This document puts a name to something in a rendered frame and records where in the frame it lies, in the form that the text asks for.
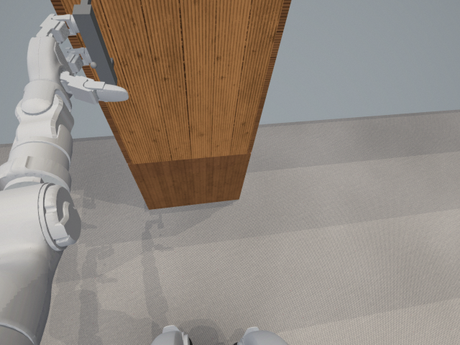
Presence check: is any robot thigh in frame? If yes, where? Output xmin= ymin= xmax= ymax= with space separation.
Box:
xmin=237 ymin=330 xmax=289 ymax=345
xmin=151 ymin=331 xmax=190 ymax=345

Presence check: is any right robot thigh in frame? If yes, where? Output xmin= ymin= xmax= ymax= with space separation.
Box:
xmin=237 ymin=330 xmax=289 ymax=345

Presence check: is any cupboard door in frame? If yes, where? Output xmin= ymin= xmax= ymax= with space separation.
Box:
xmin=61 ymin=0 xmax=284 ymax=164

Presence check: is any left robot thigh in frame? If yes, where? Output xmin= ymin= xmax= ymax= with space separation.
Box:
xmin=151 ymin=331 xmax=190 ymax=345

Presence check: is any left robot hand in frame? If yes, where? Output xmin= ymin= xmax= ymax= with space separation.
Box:
xmin=27 ymin=14 xmax=129 ymax=104

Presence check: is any handle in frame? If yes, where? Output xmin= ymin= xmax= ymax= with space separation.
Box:
xmin=72 ymin=0 xmax=117 ymax=86

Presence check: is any left robot forearm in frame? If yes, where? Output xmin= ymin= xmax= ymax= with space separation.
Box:
xmin=0 ymin=80 xmax=74 ymax=193

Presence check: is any robot left upper arm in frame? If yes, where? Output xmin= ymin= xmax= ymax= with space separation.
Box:
xmin=0 ymin=183 xmax=81 ymax=345

